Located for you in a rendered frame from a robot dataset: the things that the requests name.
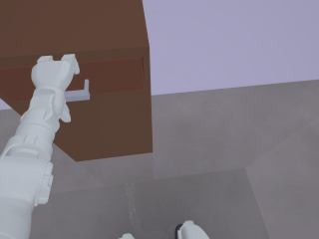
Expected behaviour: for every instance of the drawer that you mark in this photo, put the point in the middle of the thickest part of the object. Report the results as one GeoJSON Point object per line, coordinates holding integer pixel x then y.
{"type": "Point", "coordinates": [105, 76]}

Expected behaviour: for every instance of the cabinet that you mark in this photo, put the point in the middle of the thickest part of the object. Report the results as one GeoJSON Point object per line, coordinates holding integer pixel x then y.
{"type": "Point", "coordinates": [108, 124]}

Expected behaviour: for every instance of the right robot thigh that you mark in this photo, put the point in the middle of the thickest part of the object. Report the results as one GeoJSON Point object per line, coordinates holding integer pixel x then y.
{"type": "Point", "coordinates": [191, 231]}

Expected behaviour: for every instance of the left robot hand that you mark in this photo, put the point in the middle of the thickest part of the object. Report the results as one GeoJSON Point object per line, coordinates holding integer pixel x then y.
{"type": "Point", "coordinates": [58, 74]}

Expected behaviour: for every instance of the left robot upper arm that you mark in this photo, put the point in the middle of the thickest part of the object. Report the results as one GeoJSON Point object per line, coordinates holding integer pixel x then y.
{"type": "Point", "coordinates": [24, 183]}

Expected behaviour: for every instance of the robot left forearm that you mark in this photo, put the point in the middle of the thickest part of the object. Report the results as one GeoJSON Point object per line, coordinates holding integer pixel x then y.
{"type": "Point", "coordinates": [38, 125]}

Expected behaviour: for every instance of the handle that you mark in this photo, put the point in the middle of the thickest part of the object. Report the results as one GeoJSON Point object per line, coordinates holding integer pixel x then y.
{"type": "Point", "coordinates": [78, 95]}

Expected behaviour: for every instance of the right robot shin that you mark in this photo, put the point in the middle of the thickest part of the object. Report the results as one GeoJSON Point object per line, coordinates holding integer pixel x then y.
{"type": "Point", "coordinates": [188, 222]}

